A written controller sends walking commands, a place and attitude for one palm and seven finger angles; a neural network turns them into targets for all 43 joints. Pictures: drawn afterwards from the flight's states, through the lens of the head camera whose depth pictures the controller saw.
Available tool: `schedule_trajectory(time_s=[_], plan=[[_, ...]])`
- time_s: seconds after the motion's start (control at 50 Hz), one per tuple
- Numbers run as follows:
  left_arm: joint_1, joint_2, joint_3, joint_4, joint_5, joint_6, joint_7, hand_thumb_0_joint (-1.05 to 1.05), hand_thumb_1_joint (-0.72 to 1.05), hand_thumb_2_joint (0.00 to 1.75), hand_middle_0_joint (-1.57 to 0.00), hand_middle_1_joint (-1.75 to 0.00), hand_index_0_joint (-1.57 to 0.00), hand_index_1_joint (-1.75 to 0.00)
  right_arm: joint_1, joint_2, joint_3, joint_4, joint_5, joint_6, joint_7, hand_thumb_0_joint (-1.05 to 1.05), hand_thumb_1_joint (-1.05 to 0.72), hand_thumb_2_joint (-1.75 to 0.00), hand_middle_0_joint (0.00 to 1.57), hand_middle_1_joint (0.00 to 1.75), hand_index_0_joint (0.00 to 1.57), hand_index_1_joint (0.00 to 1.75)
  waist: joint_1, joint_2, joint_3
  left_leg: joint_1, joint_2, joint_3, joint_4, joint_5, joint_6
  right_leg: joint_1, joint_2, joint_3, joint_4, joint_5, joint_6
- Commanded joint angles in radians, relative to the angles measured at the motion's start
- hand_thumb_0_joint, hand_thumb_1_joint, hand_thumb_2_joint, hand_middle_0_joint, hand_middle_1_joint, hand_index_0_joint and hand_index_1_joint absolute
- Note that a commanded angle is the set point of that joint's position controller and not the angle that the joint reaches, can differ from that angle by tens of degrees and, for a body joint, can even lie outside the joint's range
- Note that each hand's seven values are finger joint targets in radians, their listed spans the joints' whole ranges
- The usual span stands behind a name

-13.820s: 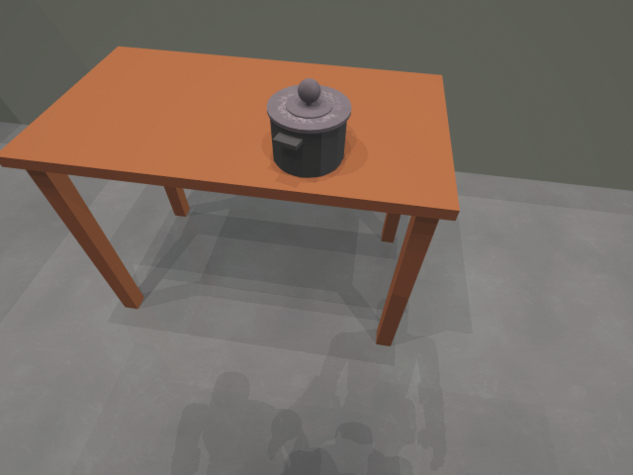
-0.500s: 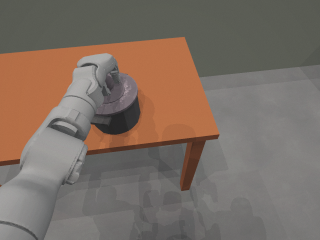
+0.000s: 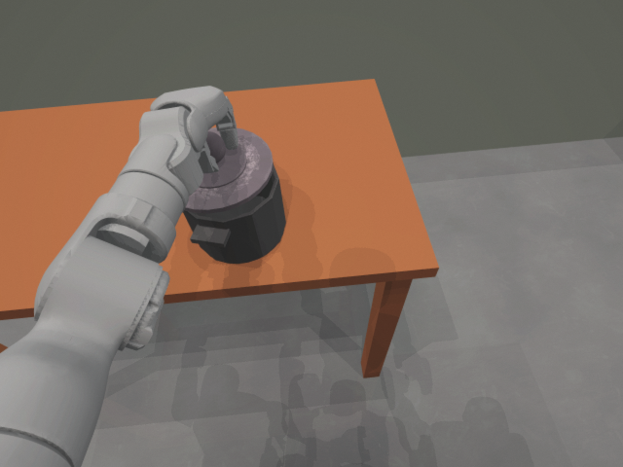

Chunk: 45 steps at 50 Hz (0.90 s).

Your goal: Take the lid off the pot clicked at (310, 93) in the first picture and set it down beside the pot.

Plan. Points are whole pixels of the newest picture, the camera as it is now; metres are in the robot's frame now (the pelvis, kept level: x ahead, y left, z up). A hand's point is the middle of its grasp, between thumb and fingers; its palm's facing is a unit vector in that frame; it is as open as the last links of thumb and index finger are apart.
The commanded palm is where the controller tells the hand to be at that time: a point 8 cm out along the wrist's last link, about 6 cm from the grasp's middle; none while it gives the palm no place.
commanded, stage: lift the lid straight up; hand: left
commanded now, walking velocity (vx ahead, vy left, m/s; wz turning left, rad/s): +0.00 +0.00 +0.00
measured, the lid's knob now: (209, 148) +0.53 +0.11 +0.12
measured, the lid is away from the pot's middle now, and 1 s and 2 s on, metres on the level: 0.01 0.01 0.07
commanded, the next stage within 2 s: move the lid sideways beside the pot in 1.38 s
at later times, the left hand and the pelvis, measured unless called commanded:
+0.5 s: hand (202, 123) +0.49 +0.10 +0.19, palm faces -0.30 -0.07 -0.95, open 7.2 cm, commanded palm +0.49 +0.10 +0.26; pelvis -0.01 +0.00 +0.00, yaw +0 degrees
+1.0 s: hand (189, 92) +0.50 +0.10 +0.23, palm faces -0.28 -0.08 -0.96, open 7.2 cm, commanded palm +0.50 +0.10 +0.30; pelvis -0.01 +0.00 +0.00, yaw +0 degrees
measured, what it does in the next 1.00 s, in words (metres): stands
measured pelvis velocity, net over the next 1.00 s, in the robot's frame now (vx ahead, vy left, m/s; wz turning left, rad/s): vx -0.01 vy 0.00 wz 0.01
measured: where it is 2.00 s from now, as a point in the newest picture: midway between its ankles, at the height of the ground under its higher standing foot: outside the picture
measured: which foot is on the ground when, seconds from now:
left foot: down 0.00-1.00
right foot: down 0.00-1.00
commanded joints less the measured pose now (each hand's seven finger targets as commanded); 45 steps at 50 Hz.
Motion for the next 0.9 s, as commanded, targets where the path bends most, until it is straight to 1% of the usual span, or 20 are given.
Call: schedule_trajectory(time_s=[0.0, 0.06, 0.1, 0.16, 0.2, 0.28, 0.32, 0.36, 0.38, 0.42, 0.46, 0.5, 0.56, 0.66, 0.68, 0.72, 0.76, 0.8, 0.84, 0.88], plan=[[-0.754, 0.256, 0.054, -0.319, 0.022, -0.015, 0.055, 0.0, 0.75, 0.87, -0.85, -1.06, -0.86, -1.06, 0.03, -0.129, -0.034, -0.097, 0.005, -0.038, -0.014, 0.0, -0.9, -0.9, 0.2, 0.3, 0.2, 0.3, -0.019, -0.053, -0.518, 0.343, -0.003, -0.071, 0.033, 0.452, 0.029, 0.117, 0.023, 0.019, -0.004, 0.47, -0.016], [-0.752, 0.177, -0.001, -0.334, 0.025, -0.03, 0.047, 0.0, 0.75, 0.87, -0.85, -1.06, -0.86, -1.06, 0.038, -0.118, -0.041, -0.094, 0.002, -0.05, -0.01, 0.0, -0.9, -0.9, 0.2, 0.3, 0.2, 0.3, -0.024, -0.023, -0.535, 0.425, 0.013, -0.099, 0.056, 0.585, 0.019, 0.054, 0.028, 0.008, -0.002, 0.454, -0.017], [-0.721, 0.258, 0.068, -0.265, 0.037, -0.007, 0.054, 0.0, 0.75, 0.87, -0.85, -1.06, -0.86, -1.06, 0.046, -0.133, -0.038, -0.079, 0.0, -0.04, -0.007, 0.0, -0.9, -0.9, 0.2, 0.3, 0.2, 0.3, -0.015, -0.079, -0.493, 0.378, 0.011, -0.09, 0.039, 0.508, 0.016, 0.071, 0.032, 0.007, -0.009, 0.433, -0.017], [-0.729, 0.216, 0.046, -0.254, 0.007, 0.007, 0.054, 0.0, 0.75, 0.87, -0.85, -1.06, -0.86, -1.06, 0.022, -0.128, -0.033, -0.09, 0.004, -0.043, -0.007, 0.0, -0.9, -0.9, 0.2, 0.3, 0.2, 0.3, -0.011, -0.08, -0.487, 0.336, -0.001, -0.076, 0.027, 0.455, 0.02, 0.098, 0.022, 0.011, -0.01, 0.443, -0.02], [-0.744, 0.184, 0.015, -0.229, 0.027, 0.024, 0.051, 0.0, 0.75, 0.87, -0.85, -1.06, -0.86, -1.06, 0.021, -0.128, -0.032, -0.081, 0.004, -0.042, -0.003, 0.0, -0.9, -0.9, 0.2, 0.3, 0.2, 0.3, -0.016, -0.092, -0.455, 0.334, 0.001, -0.08, 0.023, 0.429, 0.017, 0.066, 0.026, 0.004, -0.009, 0.411, -0.02], [-0.739, 0.282, 0.088, -0.186, 0.043, 0.049, 0.04, 0.0, 0.75, 0.87, -0.85, -1.06, -0.86, -1.06, 0.015, -0.137, -0.023, -0.082, 0.001, -0.033, -0.008, 0.0, -0.9, -0.9, 0.2, 0.3, 0.2, 0.3, -0.004, -0.119, -0.455, 0.278, -0.007, -0.068, 0.012, 0.383, 0.023, 0.13, 0.021, 0.018, -0.012, 0.438, -0.022], [-0.79, 0.289, 0.081, -0.227, 0.042, 0.044, 0.03, 0.0, 0.75, 0.87, -0.85, -1.06, -0.86, -1.06, 0.008, -0.13, -0.022, -0.095, 0.001, -0.041, -0.014, 0.0, -0.9, -0.9, 0.2, 0.3, 0.2, 0.3, -0.005, -0.121, -0.489, 0.29, -0.012, -0.068, 0.009, 0.38, 0.027, 0.155, 0.018, 0.022, -0.013, 0.457, -0.02], [-0.781, 0.222, 0.026, -0.22, 0.041, 0.042, 0.012, 0.0, 0.75, 0.87, -0.85, -1.06, -0.86, -1.06, 0.01, -0.128, -0.023, -0.1, 0.005, -0.041, -0.014, 0.0, -0.9, -0.9, 0.2, 0.3, 0.2, 0.3, -0.015, -0.111, -0.482, 0.303, -0.008, -0.071, 0.01, 0.412, 0.027, 0.135, 0.017, 0.019, -0.017, 0.455, -0.02], [-0.771, 0.246, 0.043, -0.187, 0.056, 0.049, 0.008, 0.0, 0.75, 0.87, -0.85, -1.06, -0.86, -1.06, 0.014, -0.133, -0.024, -0.092, 0.004, -0.04, -0.015, 0.0, -0.9, -0.9, 0.2, 0.3, 0.2, 0.3, -0.014, -0.121, -0.449, 0.293, -0.007, -0.07, 0.012, 0.394, 0.027, 0.119, 0.021, 0.017, -0.021, 0.437, -0.019], [-0.801, 0.299, 0.074, -0.222, 0.058, 0.043, 0.004, 0.0, 0.75, 0.87, -0.85, -1.06, -0.86, -1.06, 0.01, -0.134, -0.022, -0.102, 0.004, -0.046, -0.018, 0.0, -0.9, -0.9, 0.2, 0.3, 0.2, 0.3, -0.007, -0.116, -0.476, 0.298, -0.011, -0.069, 0.002, 0.368, 0.029, 0.145, 0.02, 0.024, -0.025, 0.432, -0.018], [-0.818, 0.261, 0.049, -0.27, 0.036, 0.025, -0.008, 0.0, 0.75, 0.87, -0.85, -1.06, -0.86, -1.06, 0.008, -0.128, -0.024, -0.116, 0.003, -0.054, -0.019, 0.0, -0.9, -0.9, 0.2, 0.3, 0.2, 0.3, -0.008, -0.094, -0.515, 0.327, -0.01, -0.077, 0.008, 0.424, 0.029, 0.154, 0.014, 0.025, -0.021, 0.46, -0.019], [-0.808, 0.218, 0.015, -0.24, 0.047, 0.029, -0.018, 0.0, 0.75, 0.87, -0.85, -1.06, -0.86, -1.06, 0.018, -0.128, -0.027, -0.102, 0.002, -0.055, -0.016, 0.0, -0.9, -0.9, 0.2, 0.3, 0.2, 0.3, -0.018, -0.094, -0.487, 0.351, -0.007, -0.078, 0.014, 0.438, 0.028, 0.109, 0.022, 0.019, -0.026, 0.441, -0.016], [-0.802, 0.278, 0.066, -0.226, 0.041, 0.034, -0.02, 0.0, 0.75, 0.87, -0.85, -1.06, -0.86, -1.06, 0.022, -0.139, -0.026, -0.098, 0.002, -0.053, -0.015, 0.0, -0.9, -0.9, 0.2, 0.3, 0.2, 0.3, -0.005, -0.092, -0.461, 0.321, -0.007, -0.076, 0.001, 0.41, 0.026, 0.126, 0.018, 0.018, -0.032, 0.428, -0.022], [-0.857, 0.225, 0.017, -0.241, 0.037, 0.04, -0.03, 0.0, 0.75, 0.87, -0.85, -1.06, -0.86, -1.06, 0.02, -0.133, -0.023, -0.099, 0.004, -0.066, -0.018, 0.0, -0.9, -0.9, 0.2, 0.3, 0.2, 0.3, -0.014, -0.095, -0.452, 0.323, -0.012, -0.078, -0.005, 0.384, 0.029, 0.114, 0.019, 0.015, -0.037, 0.416, -0.022], [-0.865, 0.302, 0.072, -0.248, 0.055, 0.038, -0.028, 0.0, 0.75, 0.87, -0.85, -1.06, -0.86, -1.06, 0.024, -0.137, -0.024, -0.094, 0.0, -0.069, -0.018, 0.0, -0.9, -0.9, 0.2, 0.3, 0.2, 0.3, -0.005, -0.097, -0.482, 0.334, -0.01, -0.081, -0.001, 0.391, 0.028, 0.135, 0.02, 0.021, -0.032, 0.429, -0.021], [-0.866, 0.302, 0.065, -0.216, 0.061, 0.046, -0.033, 0.0, 0.75, 0.87, -0.85, -1.06, -0.86, -1.06, 0.025, -0.136, -0.02, -0.095, 0.001, -0.068, -0.02, 0.0, -0.9, -0.9, 0.2, 0.3, 0.2, 0.3, -0.008, -0.102, -0.479, 0.323, -0.014, -0.081, -0.005, 0.391, 0.028, 0.141, 0.02, 0.023, -0.033, 0.433, -0.021], [-0.896, 0.226, 0.008, -0.254, 0.045, 0.043, -0.046, 0.0, 0.75, 0.87, -0.85, -1.06, -0.86, -1.06, 0.024, -0.133, -0.023, -0.099, 0.004, -0.074, -0.017, 0.0, -0.9, -0.9, 0.2, 0.3, 0.2, 0.3, -0.016, -0.074, -0.482, 0.35, -0.009, -0.082, -0.003, 0.43, 0.026, 0.112, 0.017, 0.016, -0.034, 0.434, -0.022], [-0.908, 0.241, 0.017, -0.215, 0.058, 0.051, -0.048, 0.0, 0.75, 0.87, -0.85, -1.06, -0.86, -1.06, 0.026, -0.137, -0.023, -0.09, 0.001, -0.077, -0.014, 0.0, -0.9, -0.9, 0.2, 0.3, 0.2, 0.3, -0.018, -0.089, -0.466, 0.356, -0.008, -0.09, 0.0, 0.421, 0.022, 0.092, 0.025, 0.014, -0.033, 0.409, -0.02], [-0.888, 0.303, 0.066, -0.182, 0.057, 0.06, -0.052, 0.0, 0.75, 0.87, -0.85, -1.06, -0.86, -1.06, 0.029, -0.141, -0.02, -0.091, 0.0, -0.077, -0.019, 0.0, -0.9, -0.9, 0.2, 0.3, 0.2, 0.3, -0.011, -0.129, -0.466, 0.32, -0.016, -0.08, -0.006, 0.382, 0.029, 0.134, 0.023, 0.02, -0.038, 0.428, -0.018], [-0.915, 0.345, 0.095, -0.214, 0.056, 0.056, -0.058, 0.0, 0.75, 0.87, -0.85, -1.06, -0.86, -1.06, 0.025, -0.141, -0.018, -0.097, -0.003, -0.08, -0.021, 0.0, -0.9, -0.9, 0.2, 0.3, 0.2, 0.3, -0.003, -0.118, -0.503, 0.32, -0.02, -0.077, -0.004, 0.4, 0.03, 0.171, 0.016, 0.029, -0.033, 0.47, -0.017]])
